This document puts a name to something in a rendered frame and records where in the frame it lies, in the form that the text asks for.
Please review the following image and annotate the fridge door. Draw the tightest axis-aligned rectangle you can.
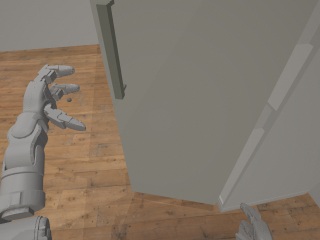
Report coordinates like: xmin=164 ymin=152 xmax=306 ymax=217
xmin=89 ymin=0 xmax=319 ymax=205

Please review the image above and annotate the robot left upper arm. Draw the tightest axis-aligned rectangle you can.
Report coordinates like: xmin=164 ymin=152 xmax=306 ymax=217
xmin=0 ymin=216 xmax=52 ymax=240

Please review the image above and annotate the handle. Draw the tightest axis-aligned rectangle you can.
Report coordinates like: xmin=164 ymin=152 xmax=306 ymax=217
xmin=96 ymin=0 xmax=127 ymax=100

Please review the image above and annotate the robot left hand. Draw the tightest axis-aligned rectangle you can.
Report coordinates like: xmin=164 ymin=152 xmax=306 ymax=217
xmin=22 ymin=64 xmax=86 ymax=131

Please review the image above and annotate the left robot forearm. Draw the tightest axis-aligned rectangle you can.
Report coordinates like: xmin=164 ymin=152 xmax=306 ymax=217
xmin=0 ymin=112 xmax=49 ymax=224

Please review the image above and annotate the robot right hand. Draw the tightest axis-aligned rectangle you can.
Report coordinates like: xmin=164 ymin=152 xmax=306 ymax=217
xmin=235 ymin=202 xmax=274 ymax=240

